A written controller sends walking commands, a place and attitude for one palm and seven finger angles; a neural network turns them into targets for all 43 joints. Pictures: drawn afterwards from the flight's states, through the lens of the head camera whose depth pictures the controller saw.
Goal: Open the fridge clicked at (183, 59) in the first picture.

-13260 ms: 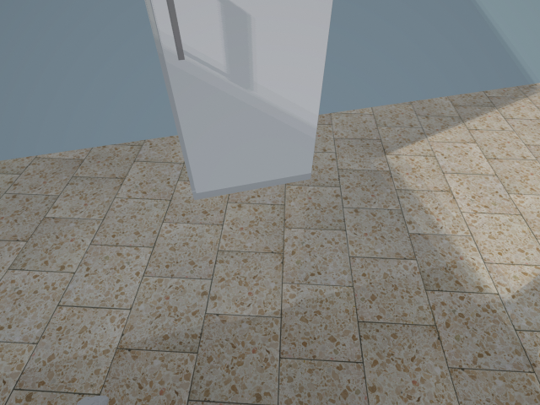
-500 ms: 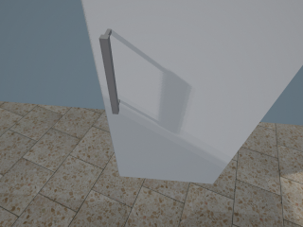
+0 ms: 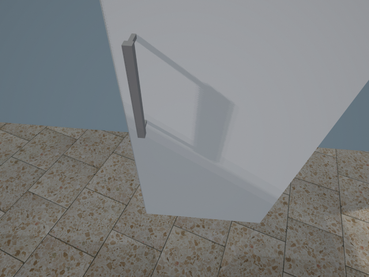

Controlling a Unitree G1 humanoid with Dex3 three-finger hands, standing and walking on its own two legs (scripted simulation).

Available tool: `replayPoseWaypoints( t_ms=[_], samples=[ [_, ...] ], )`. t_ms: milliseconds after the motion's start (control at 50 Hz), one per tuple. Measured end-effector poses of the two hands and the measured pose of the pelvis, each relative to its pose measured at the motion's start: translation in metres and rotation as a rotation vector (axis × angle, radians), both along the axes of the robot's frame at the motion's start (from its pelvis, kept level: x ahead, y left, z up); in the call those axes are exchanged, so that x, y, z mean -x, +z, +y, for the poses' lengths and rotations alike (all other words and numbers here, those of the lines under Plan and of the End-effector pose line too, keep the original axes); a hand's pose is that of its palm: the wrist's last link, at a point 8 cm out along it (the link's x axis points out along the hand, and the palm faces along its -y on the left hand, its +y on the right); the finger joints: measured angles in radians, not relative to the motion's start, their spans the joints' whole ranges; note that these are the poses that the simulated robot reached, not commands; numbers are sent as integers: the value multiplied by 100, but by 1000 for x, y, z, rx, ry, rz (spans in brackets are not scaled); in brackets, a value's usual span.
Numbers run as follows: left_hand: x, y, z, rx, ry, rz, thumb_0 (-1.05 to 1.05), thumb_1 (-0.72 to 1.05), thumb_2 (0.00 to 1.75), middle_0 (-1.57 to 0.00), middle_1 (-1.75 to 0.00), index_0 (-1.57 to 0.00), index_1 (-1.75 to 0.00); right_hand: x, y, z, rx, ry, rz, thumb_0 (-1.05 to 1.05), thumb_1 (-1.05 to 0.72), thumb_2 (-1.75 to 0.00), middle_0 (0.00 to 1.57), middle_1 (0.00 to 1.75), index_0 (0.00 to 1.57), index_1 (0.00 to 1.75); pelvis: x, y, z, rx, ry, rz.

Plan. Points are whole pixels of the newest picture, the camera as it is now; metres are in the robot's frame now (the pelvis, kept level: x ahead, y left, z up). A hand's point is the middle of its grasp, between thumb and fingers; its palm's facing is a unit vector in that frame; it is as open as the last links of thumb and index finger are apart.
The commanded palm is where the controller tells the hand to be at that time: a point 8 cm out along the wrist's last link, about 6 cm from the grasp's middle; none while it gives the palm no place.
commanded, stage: look again from close up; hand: left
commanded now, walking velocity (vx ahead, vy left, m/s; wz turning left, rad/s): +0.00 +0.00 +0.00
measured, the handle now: (138, 92) +0.50 +0.16 +0.13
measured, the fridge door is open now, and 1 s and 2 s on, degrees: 0 0 0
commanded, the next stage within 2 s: raise the hand to about handle height in 0.58 s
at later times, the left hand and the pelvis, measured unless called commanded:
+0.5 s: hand out of the picture +0.01 +0.19 -0.18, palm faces +0.01 -0.98 -0.21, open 7.4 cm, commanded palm none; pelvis +0.00 +0.00 +0.00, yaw +0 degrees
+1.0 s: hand (100, 243) +0.18 +0.19 -0.01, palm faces -0.01 -1.00 -0.07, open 8.1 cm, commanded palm +0.12 +0.26 -0.03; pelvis -0.02 -0.01 -0.06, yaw +1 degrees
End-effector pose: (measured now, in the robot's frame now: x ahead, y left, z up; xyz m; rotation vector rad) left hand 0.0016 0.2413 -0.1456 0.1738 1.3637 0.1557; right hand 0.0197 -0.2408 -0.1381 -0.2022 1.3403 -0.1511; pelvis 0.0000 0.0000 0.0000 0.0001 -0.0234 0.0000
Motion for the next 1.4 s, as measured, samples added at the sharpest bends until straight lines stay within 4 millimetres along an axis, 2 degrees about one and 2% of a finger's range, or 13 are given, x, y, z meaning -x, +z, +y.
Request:
replayPoseWaypoints(
  t_ms=[420,700,740,800,860,920,960,1020,1080,1140,1220,1320,1400],
  samples=[
    [-5,0,0,0,-4,-20,0,91,90,-20,-30,-20,-30,-6,2,-3,7,1,-24,0,-90,-90,20,30,20,30,0,0,-1,2,-2,-6],
    [-1,0,3,-11,-9,-9,0,91,90,-20,-30,-20,-30,-2,1,-3,9,-1,-14,0,-90,-90,20,30,20,30,2,-1,1,6,-4,1],
    [-28,18,8,-12,94,-193,1,91,90,-20,-30,-20,-30,-11,5,-4,23,-2,-108,1,-90,-90,20,30,20,30,4,-3,1,3,3,-3],
    [-88,75,13,-48,135,-634,2,89,89,-20,-31,-20,-31,-37,13,-3,32,21,-316,1,-90,-90,20,30,20,30,6,-8,1,-4,32,3],
    [-141,126,15,-37,93,-1019,2,86,87,-20,-33,-20,-33,-71,19,-3,24,61,-494,1,-90,-90,20,30,20,30,11,-17,-1,-1,48,41],
    [-167,150,10,16,-24,-1297,1,81,85,-20,-36,-20,-36,-108,25,-5,11,98,-648,1,-90,-90,20,30,20,30,16,-33,-6,-1,31,108],
    [-170,149,4,65,-138,-1387,1,77,84,-20,-39,-20,-39,-130,29,-8,6,124,-736,1,-90,-90,20,30,20,30,19,-46,-10,-1,22,143],
    [-156,129,2,144,-217,-1350,0,71,81,-21,-43,-21,-43,-158,35,-12,13,155,-834,1,-90,-90,20,30,20,30,21,-62,-16,0,16,169],
    [-131,112,9,164,-132,-1268,1,64,78,-22,-47,-22,-47,-177,42,-14,32,179,-885,1,-90,-90,20,30,20,30,18,-70,-20,11,24,175],
    [-110,117,17,97,-53,-1262,1,57,75,-22,-52,-23,-51,-186,44,-12,45,210,-892,1,-90,-90,20,30,20,30,16,-71,-24,30,41,168],
    [-107,141,20,31,-84,-1349,1,47,71,-23,-57,-23,-57,-185,35,-5,37,254,-851,1,-90,-90,20,30,20,30,17,-70,-27,51,67,158],
    [-135,159,19,82,-194,-1360,1,35,66,-23,-65,-24,-65,-165,21,4,-4,231,-783,1,-90,-90,20,30,20,30,21,-65,-29,57,70,149],
    [-155,172,27,112,-207,-1315,1,26,62,-24,-71,-25,-71,-143,19,5,-23,165,-749,1,-90,-90,20,30,20,30,18,-55,-27,45,52,140]
  ],
)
